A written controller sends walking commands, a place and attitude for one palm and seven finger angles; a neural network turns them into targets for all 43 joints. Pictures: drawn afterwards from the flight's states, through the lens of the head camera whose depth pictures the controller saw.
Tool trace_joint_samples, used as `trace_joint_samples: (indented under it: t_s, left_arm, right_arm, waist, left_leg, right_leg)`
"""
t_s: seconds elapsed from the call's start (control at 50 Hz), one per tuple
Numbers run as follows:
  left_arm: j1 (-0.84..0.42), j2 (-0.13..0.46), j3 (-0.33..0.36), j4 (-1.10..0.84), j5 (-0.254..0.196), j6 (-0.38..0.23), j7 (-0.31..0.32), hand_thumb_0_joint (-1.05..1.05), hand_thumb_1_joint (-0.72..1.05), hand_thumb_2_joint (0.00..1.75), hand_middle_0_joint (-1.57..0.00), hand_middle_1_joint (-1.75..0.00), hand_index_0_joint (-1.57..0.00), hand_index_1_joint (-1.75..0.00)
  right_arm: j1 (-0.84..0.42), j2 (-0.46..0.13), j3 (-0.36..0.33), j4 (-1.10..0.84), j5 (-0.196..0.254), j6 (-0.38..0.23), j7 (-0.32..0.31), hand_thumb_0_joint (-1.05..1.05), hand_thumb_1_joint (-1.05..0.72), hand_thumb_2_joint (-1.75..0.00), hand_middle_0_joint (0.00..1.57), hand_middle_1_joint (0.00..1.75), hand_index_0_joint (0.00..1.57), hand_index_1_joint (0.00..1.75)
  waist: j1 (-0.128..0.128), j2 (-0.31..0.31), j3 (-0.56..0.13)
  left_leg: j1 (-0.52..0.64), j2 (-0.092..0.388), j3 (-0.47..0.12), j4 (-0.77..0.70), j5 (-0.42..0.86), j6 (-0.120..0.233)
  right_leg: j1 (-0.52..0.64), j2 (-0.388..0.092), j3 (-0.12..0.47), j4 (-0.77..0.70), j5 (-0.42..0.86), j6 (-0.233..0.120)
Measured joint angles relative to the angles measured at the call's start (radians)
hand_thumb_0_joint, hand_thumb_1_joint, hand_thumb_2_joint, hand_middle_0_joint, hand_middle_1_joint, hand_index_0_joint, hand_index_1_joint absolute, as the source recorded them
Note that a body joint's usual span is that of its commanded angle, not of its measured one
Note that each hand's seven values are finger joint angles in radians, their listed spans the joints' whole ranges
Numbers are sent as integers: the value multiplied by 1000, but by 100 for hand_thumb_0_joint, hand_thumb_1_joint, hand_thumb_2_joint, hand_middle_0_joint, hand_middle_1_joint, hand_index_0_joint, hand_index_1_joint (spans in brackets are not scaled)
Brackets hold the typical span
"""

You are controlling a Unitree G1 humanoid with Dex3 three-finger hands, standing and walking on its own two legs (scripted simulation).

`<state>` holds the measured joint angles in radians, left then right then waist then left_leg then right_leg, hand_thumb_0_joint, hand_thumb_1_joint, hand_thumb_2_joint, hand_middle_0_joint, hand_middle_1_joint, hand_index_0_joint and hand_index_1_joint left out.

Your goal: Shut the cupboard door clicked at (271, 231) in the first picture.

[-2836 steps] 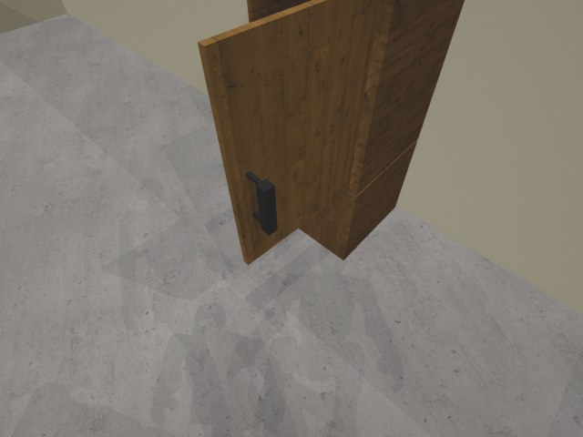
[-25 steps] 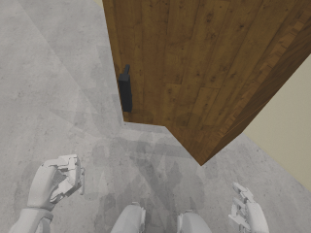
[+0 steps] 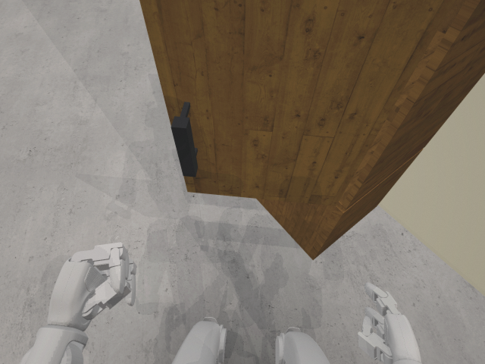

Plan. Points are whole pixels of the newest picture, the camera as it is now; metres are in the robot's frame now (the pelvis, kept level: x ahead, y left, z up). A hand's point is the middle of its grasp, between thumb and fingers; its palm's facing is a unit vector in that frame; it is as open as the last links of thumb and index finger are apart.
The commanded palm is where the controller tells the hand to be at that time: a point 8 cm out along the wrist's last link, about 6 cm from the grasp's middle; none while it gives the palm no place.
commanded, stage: bring the fist close to the handle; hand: left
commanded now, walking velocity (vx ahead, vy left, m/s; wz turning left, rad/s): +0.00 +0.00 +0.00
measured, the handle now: (188, 140) +0.51 +0.15 +0.02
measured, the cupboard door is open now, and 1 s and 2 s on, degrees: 47 47 41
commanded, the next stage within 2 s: push the door shut along its arc in 1.34 s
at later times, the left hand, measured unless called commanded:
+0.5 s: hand (160, 232) +0.31 +0.16 +0.04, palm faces -0.06 -1.00 +0.00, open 3.1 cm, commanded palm +0.30 +0.20 +0.04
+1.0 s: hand (197, 184) +0.41 +0.12 +0.03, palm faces -0.04 -1.00 -0.02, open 3.1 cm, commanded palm +0.39 +0.17 +0.03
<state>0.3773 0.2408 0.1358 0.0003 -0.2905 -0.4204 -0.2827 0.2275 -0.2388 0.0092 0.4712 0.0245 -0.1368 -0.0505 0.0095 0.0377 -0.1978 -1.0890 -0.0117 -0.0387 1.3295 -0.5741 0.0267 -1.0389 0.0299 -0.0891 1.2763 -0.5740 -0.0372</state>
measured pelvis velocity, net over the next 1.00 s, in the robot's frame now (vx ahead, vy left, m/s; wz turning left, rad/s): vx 0.00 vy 0.01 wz -0.02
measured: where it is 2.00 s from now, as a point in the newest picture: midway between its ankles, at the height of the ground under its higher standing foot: outside the picture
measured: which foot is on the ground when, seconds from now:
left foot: down 0.00-1.00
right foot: down 0.00-1.00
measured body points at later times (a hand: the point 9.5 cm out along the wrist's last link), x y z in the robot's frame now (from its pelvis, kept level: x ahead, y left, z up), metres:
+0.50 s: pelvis +0.00 +0.01 +0.00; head +0.08 +0.02 +0.44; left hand +0.30 +0.21 +0.04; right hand +0.16 -0.23 -0.09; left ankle +0.03 +0.10 -0.62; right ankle +0.02 -0.10 -0.62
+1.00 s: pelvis +0.00 +0.01 +0.00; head +0.11 +0.01 +0.43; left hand +0.40 +0.17 +0.03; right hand +0.11 -0.25 -0.12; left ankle +0.03 +0.10 -0.62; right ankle +0.02 -0.10 -0.62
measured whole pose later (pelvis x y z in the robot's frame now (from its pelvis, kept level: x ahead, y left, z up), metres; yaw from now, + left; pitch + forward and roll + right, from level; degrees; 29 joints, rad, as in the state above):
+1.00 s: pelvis +0.00 +0.01 +0.00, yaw -1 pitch +23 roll -2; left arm -0.45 0.17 0.10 0.72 -0.11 -0.49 -0.03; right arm 0.25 -0.24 0.00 0.60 -0.01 -0.01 0.01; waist -0.07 0.03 -0.19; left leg -1.17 -0.02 0.00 1.31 -0.55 0.04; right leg -1.14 0.02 -0.05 1.28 -0.55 -0.02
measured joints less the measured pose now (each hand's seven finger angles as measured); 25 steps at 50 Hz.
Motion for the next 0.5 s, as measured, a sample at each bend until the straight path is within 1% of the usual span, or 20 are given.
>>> trace_joint_samples:
  t_s: [0.12, 0.2, 0.32, 0.4, 0.5]
  left_arm:
    - [-85, -9, -26, 39, 18, -2, 17, 2, 90, 90, -130, -150, -130, -150]
    - [-155, -18, -47, 65, 38, 20, 39, 2, 90, 90, -130, -150, -130, -150]
    - [-238, -25, -56, 122, 64, 44, 82, 2, 90, 90, -130, -150, -130, -150]
    - [-294, -29, -56, 180, 77, 35, 108, 2, 90, 90, -130, -150, -130, -150]
    - [-364, -39, -64, 252, 90, 14, 125, 2, 91, 90, -130, -150, -130, -150]
  right_arm:
    - [-6, -8, 5, 6, -5, -5, 1, 1, -90, -90, 21, 30, 20, 30]
    - [-9, -7, 7, 13, -6, 5, 6, 1, -90, -90, 21, 30, 20, 30]
    - [0, 0, 9, 21, -8, 31, 17, 1, -90, -90, 21, 30, 20, 30]
    - [10, 0, 10, 34, -10, 43, 22, 1, -90, -90, 21, 30, 20, 30]
    - [14, -3, 6, 56, -13, 55, 28, 1, -90, -90, 21, 30, 20, 30]
  waist:
    - [1, 1, -1]
    - [-6, 0, 1]
    - [-19, -2, 2]
    - [-25, -4, 2]
    - [-31, -5, 2]
  left_leg:
    - [-23, -3, -3, 17, -3, 1]
    - [-32, -3, 0, 21, -2, 4]
    - [-22, -3, 10, 2, 5, 7]
    - [-17, -5, 15, -11, 10, 10]
    - [-20, -6, 19, -17, 14, 14]
  right_leg:
    - [-21, -3, -4, 15, -4, 1]
    - [-30, -4, -1, 20, -3, 3]
    - [-25, -4, 10, 5, 6, 7]
    - [-21, -5, 15, -6, 11, 10]
    - [-25, -7, 19, -11, 15, 14]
